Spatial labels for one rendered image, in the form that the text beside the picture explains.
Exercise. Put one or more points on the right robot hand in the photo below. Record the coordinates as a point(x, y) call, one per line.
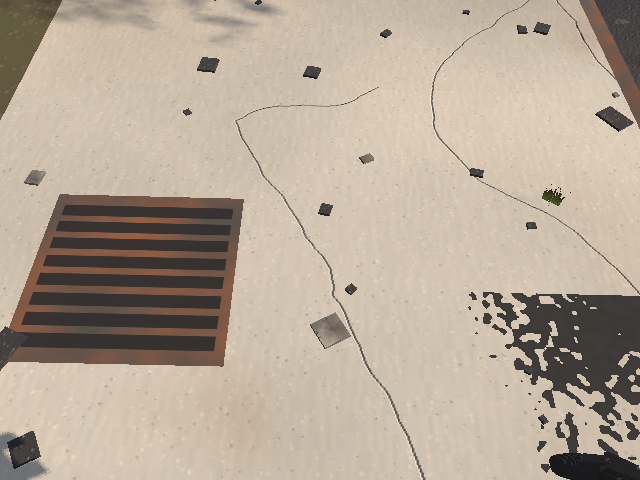
point(577, 466)

